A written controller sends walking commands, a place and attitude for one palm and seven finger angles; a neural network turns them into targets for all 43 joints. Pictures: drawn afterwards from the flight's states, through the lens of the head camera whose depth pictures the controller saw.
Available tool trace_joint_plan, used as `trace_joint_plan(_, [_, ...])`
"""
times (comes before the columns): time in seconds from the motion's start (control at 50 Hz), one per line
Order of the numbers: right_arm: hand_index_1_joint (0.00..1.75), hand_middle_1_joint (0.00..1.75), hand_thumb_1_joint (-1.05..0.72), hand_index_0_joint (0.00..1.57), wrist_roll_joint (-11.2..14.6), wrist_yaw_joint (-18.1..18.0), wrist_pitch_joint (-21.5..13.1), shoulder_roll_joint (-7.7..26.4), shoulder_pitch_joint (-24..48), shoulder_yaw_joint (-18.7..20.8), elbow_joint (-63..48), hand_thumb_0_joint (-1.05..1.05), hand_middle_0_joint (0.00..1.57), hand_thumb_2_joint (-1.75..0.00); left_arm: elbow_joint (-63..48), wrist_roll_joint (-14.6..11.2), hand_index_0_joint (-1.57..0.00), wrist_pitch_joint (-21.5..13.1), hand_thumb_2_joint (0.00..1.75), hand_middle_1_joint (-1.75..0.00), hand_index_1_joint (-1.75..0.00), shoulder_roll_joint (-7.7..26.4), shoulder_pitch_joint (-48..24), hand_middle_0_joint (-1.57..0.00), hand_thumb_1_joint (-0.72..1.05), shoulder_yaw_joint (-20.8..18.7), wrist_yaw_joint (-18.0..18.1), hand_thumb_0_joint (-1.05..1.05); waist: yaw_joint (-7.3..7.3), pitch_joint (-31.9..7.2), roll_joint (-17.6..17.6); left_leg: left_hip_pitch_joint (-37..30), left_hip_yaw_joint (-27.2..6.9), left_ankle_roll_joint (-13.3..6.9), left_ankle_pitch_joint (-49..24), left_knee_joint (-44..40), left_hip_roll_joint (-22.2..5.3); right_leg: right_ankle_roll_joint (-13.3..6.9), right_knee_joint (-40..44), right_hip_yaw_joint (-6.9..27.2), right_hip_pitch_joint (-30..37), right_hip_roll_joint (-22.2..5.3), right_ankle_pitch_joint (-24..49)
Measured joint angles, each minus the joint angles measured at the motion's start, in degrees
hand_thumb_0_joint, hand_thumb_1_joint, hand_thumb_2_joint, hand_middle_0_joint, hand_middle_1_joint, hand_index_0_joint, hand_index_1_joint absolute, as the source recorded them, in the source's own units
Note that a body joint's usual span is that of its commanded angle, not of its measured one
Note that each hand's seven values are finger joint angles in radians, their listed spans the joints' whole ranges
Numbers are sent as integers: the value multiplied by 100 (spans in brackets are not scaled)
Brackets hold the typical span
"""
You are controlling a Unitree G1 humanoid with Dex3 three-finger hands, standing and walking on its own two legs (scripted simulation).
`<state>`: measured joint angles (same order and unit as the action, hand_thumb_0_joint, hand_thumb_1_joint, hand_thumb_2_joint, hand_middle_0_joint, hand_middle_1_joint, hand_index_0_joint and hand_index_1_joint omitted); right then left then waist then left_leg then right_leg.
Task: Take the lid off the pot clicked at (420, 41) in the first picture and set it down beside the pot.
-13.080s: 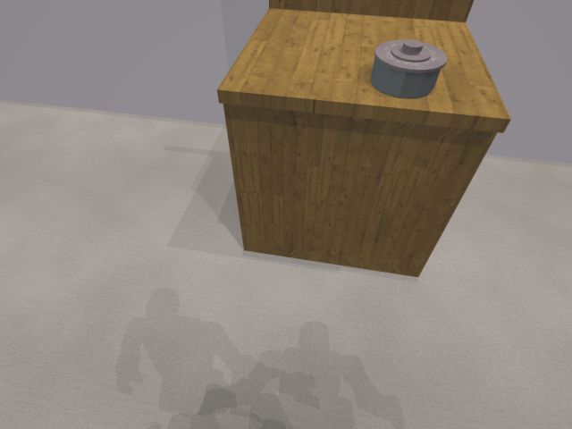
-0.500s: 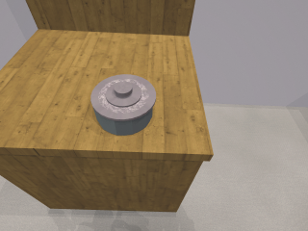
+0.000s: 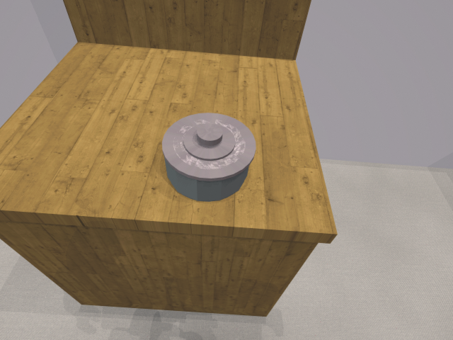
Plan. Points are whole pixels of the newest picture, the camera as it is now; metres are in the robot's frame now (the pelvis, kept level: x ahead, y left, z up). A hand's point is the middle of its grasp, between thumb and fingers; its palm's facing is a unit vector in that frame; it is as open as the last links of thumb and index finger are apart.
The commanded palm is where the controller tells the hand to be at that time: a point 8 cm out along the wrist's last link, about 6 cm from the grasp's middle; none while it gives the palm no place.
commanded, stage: come to a stop and stand still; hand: left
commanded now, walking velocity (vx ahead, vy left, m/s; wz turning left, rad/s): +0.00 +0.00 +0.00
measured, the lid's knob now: (209, 134) +0.46 +0.07 +0.12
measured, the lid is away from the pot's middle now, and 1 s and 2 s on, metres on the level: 0.00 0.00 0.00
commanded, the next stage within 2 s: look again from close up in 0.36 s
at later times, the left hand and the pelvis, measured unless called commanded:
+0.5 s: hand out of the picture -0.02 +0.18 -0.18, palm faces +0.02 -0.98 -0.18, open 7.4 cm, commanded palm none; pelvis -0.01 +0.01 +0.00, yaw +0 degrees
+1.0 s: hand out of the picture -0.03 +0.17 -0.18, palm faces +0.01 -0.99 -0.16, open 7.4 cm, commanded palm none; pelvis -0.02 +0.01 +0.00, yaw -1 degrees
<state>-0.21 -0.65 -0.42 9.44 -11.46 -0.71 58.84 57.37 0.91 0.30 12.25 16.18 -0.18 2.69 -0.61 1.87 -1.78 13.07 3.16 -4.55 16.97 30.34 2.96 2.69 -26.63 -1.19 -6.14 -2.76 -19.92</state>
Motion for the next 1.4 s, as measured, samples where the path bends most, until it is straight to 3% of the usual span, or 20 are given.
trace_joint_plan(0.42, [30, 29, -91, 20, 28, -30, -13, 2, -188, 42, 209, 0, 20, -89, 336, 14, -20, 15, 90, -30, -30, -167, 224, -20, 90, 55, -26, 0, -29, 103, -57, -112, 39, -91, -225, -318, 108, 74, 218, 29, 63, -104, 183])
trace_joint_plan(1.28, [30, 29, -93, 20, 35, -53, -6, -100, -461, 72, 347, 1, 20, -89, 488, 43, -20, -65, 90, -30, -30, -342, 250, -20, 90, 85, 7, 0, 34, 63, -1, -12, 80, -62, -334, -317, 16, 55, 271, 74, -33, -21, 335])
trace_joint_plan(1.3, [30, 29, -93, 20, 126, -31, -103, -70, -588, 59, 119, 1, 20, -89, -221, -71, -20, 177, 90, -30, -30, -316, 444, -20, 90, 165, 36, 0, 21, 78, 10, 34, 65, -50, -319, -267, 22, 35, 213, 57, -77, -25, 318])
trace_joint_plan(1.34, [30, 30, -93, 20, 317, -81, -626, 8, -903, -5, -314, 2, 20, -89, -2035, -105, -22, 336, 90, -31, -31, -162, 964, -22, 93, 240, 342, 2, -78, -30, 17, 88, 67, 15, -325, -273, 59, -190, -13, 58, -240, -54, 231])
trace_joint_plan(1.4, [30, 30, -93, 20, 343, -37, -1099, 181, -871, 5, -702, 2, 20, -89, -3613, -124, -26, 217, 90, -36, -36, -25, 1184, -26, 95, 204, 663, 3, -28, -142, 134, 5, 40, -5, -360, -314, 127, -258, -84, 34, -183, -115, 152])
